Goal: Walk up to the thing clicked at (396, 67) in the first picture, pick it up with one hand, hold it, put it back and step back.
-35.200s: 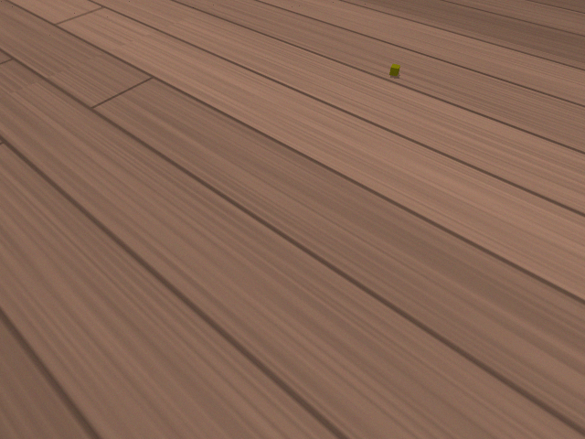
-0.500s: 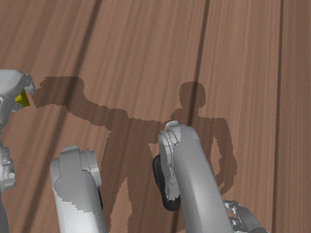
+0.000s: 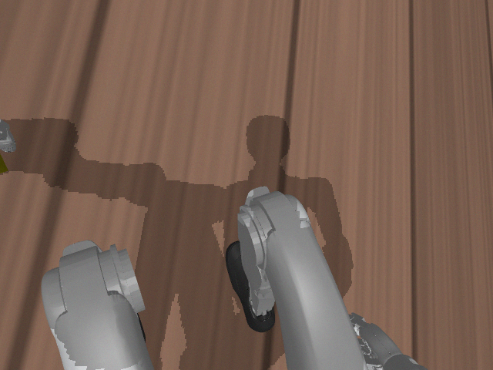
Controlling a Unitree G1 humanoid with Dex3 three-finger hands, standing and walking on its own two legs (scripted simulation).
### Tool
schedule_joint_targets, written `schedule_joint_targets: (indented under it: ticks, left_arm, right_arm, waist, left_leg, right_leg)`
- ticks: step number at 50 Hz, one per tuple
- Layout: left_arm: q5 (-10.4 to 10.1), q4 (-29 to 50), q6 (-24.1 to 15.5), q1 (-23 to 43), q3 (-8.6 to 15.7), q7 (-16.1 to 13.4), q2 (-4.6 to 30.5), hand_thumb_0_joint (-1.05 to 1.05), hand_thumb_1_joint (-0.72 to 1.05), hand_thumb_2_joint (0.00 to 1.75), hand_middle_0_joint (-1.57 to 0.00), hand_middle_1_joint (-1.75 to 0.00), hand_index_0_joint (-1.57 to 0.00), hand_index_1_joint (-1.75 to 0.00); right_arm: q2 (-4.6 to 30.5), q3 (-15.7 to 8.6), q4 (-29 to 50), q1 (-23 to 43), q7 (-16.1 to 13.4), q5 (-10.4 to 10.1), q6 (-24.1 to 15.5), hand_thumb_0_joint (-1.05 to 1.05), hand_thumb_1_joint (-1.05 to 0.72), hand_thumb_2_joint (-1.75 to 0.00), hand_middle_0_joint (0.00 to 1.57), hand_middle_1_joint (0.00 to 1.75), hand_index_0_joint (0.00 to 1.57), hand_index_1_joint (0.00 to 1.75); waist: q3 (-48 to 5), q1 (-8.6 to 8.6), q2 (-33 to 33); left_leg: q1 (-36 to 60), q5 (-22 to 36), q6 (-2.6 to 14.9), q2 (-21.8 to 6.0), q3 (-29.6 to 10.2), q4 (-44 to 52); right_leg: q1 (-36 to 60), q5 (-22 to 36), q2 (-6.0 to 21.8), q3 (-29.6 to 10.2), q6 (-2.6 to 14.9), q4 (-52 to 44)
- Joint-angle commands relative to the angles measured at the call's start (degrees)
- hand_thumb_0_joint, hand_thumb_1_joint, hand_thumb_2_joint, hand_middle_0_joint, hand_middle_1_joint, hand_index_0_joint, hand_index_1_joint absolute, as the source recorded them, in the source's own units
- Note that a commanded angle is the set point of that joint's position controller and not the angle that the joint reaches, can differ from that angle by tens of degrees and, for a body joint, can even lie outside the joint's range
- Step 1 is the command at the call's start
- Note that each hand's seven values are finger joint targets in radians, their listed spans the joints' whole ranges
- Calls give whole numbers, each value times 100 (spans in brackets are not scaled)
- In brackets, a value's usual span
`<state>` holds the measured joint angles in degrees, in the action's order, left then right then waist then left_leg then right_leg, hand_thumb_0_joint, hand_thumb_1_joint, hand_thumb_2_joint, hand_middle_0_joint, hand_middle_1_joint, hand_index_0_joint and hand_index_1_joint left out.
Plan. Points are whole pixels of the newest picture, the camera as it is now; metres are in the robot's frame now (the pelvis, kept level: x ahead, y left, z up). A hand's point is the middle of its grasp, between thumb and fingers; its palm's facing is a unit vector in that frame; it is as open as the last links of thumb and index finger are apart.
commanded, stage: rest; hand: left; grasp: from above
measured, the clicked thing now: out of the picture +0.47 +0.31 -0.27
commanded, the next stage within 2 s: open in 0.34 s
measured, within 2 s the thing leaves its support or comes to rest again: rests again in 0.06 s
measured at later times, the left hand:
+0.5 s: hand out of the picture +0.46 +0.30 -0.23, palm faces -0.49 -0.06 -0.87, open 6.2 cm
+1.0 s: hand out of the picture +0.46 +0.30 -0.24, palm faces -0.48 -0.05 -0.88, open 10.9 cm
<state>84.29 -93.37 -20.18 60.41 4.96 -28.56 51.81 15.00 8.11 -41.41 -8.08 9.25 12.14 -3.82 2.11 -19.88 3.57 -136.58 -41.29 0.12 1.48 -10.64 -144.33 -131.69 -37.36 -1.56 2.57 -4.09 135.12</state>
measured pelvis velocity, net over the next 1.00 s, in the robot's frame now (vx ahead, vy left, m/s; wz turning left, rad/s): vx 0.00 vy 0.01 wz -0.06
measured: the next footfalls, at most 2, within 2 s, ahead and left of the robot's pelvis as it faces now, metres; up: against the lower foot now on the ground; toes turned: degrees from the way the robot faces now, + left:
none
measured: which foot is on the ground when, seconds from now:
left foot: down 0.00-1.00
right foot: down 0.00-1.00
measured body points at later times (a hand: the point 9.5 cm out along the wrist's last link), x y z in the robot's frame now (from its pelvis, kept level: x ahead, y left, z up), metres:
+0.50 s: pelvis +0.00 +0.00 -0.01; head +0.26 +0.12 +0.33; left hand +0.48 +0.30 -0.18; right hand +0.04 -0.27 -0.06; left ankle +0.06 +0.12 -0.27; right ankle +0.11 -0.14 -0.27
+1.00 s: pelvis +0.00 +0.01 -0.01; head +0.26 +0.13 +0.33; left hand +0.48 +0.30 -0.19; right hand +0.05 -0.25 -0.06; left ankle +0.06 +0.12 -0.27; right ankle +0.11 -0.14 -0.27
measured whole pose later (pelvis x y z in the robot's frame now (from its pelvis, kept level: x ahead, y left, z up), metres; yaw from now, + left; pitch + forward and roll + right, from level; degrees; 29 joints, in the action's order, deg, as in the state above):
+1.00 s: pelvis +0.00 +0.01 -0.01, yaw -3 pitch +28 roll -16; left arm 83.9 -96.0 -19.8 60.4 5.2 -30.6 58.3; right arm 17.1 14.9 -36.5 -6.3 11.1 15.5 -6.8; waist 6.0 -22.3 6.5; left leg -135.7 -42.2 0.5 1.2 -14.1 -148.1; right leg -129.6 -36.6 -2.7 5.6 -3.8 135.8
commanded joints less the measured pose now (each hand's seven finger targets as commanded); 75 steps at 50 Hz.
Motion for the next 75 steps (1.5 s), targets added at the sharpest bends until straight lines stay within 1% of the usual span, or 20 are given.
schedule_joint_targets:
  ticks: [1, 2, 3, 8, 9, 10, 13, 15, 22, 25, 34, 36, 37, 41, 42, 43, 48, 56, 66, 75]
  left_arm:
    - [-146, 853, -3, 1758, 239, -272, 1459, 0, 59, 50, -89, -56, -95, -50]
    - [-164, 969, -25, 1815, 361, -293, 1619, 0, 60, 47, -89, -56, -95, -50]
    - [-169, 868, -18, 1692, 171, -278, 1400, 0, 60, 49, -89, -57, -94, -51]
    - [-128, 1009, -30, 1434, 517, -316, 1831, 0, 65, 47, -92, -56, -98, -50]
    - [-104, 937, -30, 1489, 396, -305, 1672, 0, 67, 48, -93, -57, -99, -50]
    - [-107, 817, -37, 1495, 524, -322, 1819, 0, 67, 49, -94, -57, -100, -51]
    - [-111, 557, -74, 1508, 441, -314, 1760, 0, 66, 49, -94, -56, -99, -50]
    - [-105, 451, -104, 1292, 477, -356, 1854, 0, 65, 50, -93, -56, -98, -50]
    - [-108, 183, -144, 1460, 197, -388, 1790, 0, 64, 47, -91, -56, -97, -50]
    - [-111, 193, -113, 1511, 102, -440, 1709, 0, 40, 45, -67, -63, -74, -56]
    - [-121, 296, -29, 1589, 19, -479, 1739, 0, 6, 61, -49, -71, -53, -67]
    - [-115, 383, -23, 1636, 67, -510, 1842, 0, 2, 64, -46, -74, -50, -70]
    - [-129, 232, -7, 1578, 31, -486, 1716, 0, 2, 65, -45, -74, -49, -70]
    - [-124, 321, -1, 1618, 62, -456, 1737, 0, -5, 69, -40, -78, -44, -74]
    - [-173, 468, -5, 1647, 132, -472, 1850, 0, -7, 72, -38, -80, -42, -76]
    - [-118, 385, 6, 1601, 84, -449, 1746, 0, -9, 75, -38, -80, -41, -77]
    - [-136, 556, 14, 1596, 144, -439, 1903, 0, -15, 81, -32, -86, -35, -83]
    - [-158, 343, 7, 1461, 113, -328, 1765, 0, -24, 83, -25, -90, -27, -87]
    - [-200, 644, -118, 1620, 73, -297, 1885, 0, -32, 94, -19, -96, -20, -94]
    - [-184, 428, -116, 1497, 112, -387, 1908, 0, -38, 95, -12, -99, -14, -97]
  right_arm:
    - [1909, -487, 83, -1205, -69, 9, -50, 0, -91, -90, 20, 30, 20, 30]
    - [1906, -482, 182, -1083, -62, 14, -71, 0, -91, -90, 20, 30, 20, 30]
    - [1869, -447, 76, -1206, -50, 22, -73, 0, -91, -90, 20, 30, 20, 30]
    - [2006, -453, 233, -1226, 3, 112, -93, 0, -91, -90, 20, 30, 20, 30]
    - [1986, -403, 277, -1203, 29, 150, -94, 0, -91, -90, 20, 30, 20, 30]
    - [1960, -373, 193, -1217, 37, 157, -75, 0, -91, -90, 20, 30, 20, 30]
    - [1994, -288, 237, -1164, 45, 187, -72, 0, -91, -90, 20, 30, 20, 30]
    - [2034, -267, 260, -1133, 13, 187, -59, 0, -91, -90, 20, 30, 20, 30]
    - [2050, -85, 345, -959, -8, 246, -83, 0, -91, -90, 20, 30, 20, 30]
    - [2108, -101, 410, -893, -35, 255, -117, 0, -90, -89, 20, 30, 20, 30]
    - [2120, 28, 426, -778, -15, 283, -208, 0, -91, -90, 20, 30, 20, 30]
    - [2130, 13, 417, -759, -25, 266, -214, 0, -91, -90, 20, 30, 20, 30]
    - [2203, -6, 468, -766, 3, 302, -234, 0, -91, -90, 20, 30, 20, 30]
    - [2185, 27, 498, -798, 46, 304, -261, 0, -91, -90, 20, 30, 20, 30]
    - [2133, 54, 441, -788, 47, 289, -259, 0, -91, -90, 20, 30, 20, 30]
    - [2193, 29, 469, -862, 65, 335, -266, 0, -91, -90, 20, 30, 20, 30]
    - [2118, 83, 470, -826, 101, 291, -268, 0, -91, -90, 20, 30, 20, 30]
    - [2146, 128, 577, -863, 151, 324, -244, 0, -90, -90, 20, 30, 20, 30]
    - [2143, 127, 611, -848, 101, 256, -249, 0, -90, -90, 20, 30, 20, 30]
    - [2161, 152, 613, -787, 99, 277, -272, 0, -89, -90, 20, 30, 20, 30]
  waist:
    - [-3713, -116, -2650]
    - [-3826, -111, -2709]
    - [-3820, -104, -2801]
    - [-4041, -162, -2974]
    - [-3976, -254, -2889]
    - [-3830, -253, -2847]
    - [-3399, -348, -2558]
    - [-3369, -261, -2619]
    - [-3162, -427, -2394]
    - [-3135, -403, -2635]
    - [-3067, -454, -2731]
    - [-3224, -389, -2846]
    - [-2992, -493, -2807]
    - [-3040, -518, -2816]
    - [-3164, -414, -2917]
    - [-3174, -532, -2908]
    - [-3325, -423, -3053]
    - [-2985, -534, -2800]
    - [-3174, -445, -2896]
    - [-2854, -461, -2726]
  left_leg:
    - [3354, 1421, 10, -62, 544, 1611]
    - [3387, 1416, 24, -72, 556, 1557]
    - [3463, 1447, -2, -74, 550, 1599]
    - [3747, 2129, -37, -122, 541, 1394]
    - [3700, 2172, -39, -128, 535, 1342]
    - [3581, 2082, -17, -136, 537, 1295]
    - [3094, 1650, 40, -123, 554, 1244]
    - [3126, 1622, 18, -117, 512, 1334]
    - [2842, 1106, 85, -131, 438, 1350]
    - [3069, 1092, 20, -145, 367, 1477]
    - [3043, 1102, 19, -165, 347, 1394]
    - [3162, 1191, -12, -175, 298, 1446]
    - [3097, 1185, -36, -174, 257, 1426]
    - [3170, 1274, -47, -192, 226, 1383]
    - [3191, 1302, -39, -184, 245, 1433]
    - [3323, 1393, -61, -193, 225, 1404]
    - [3336, 1529, -61, -192, 237, 1403]
    - [3135, 1483, -57, -185, 210, 1359]
    - [3255, 1277, -59, -197, 218, 1421]
    - [2929, 1069, -36, -191, 202, 1426]
  right_leg:
    - [1641, 1290, -81, 933, 557, -920]
    - [1739, 1319, -123, 937, 561, -899]
    - [1727, 1334, -112, 932, 565, -896]
    - [2087, 1887, -130, 974, 517, -772]
    - [2095, 1942, -136, 975, 516, -755]
    - [2080, 1903, -158, 985, 524, -795]
    - [2040, 1644, -178, 982, 525, -900]
    - [2052, 1560, -186, 1018, 543, -907]
    - [2019, 1236, -229, 1071, 478, -926]
    - [1814, 1174, -238, 1138, 503, -875]
    - [1862, 1295, -244, 1116, 503, -836]
    - [1827, 1338, -258, 1140, 528, -805]
    - [1719, 1314, -217, 1184, 525, -782]
    - [1735, 1387, -215, 1195, 519, -770]
    - [1878, 1422, -241, 1174, 527, -797]
    - [1836, 1499, -220, 1197, 513, -750]
    - [1976, 1609, -239, 1178, 525, -759]
    - [1903, 1532, -220, 1211, 535, -775]
    - [1905, 1359, -240, 1176, 532, -839]
    - [1787, 1182, -247, 1222, 530, -863]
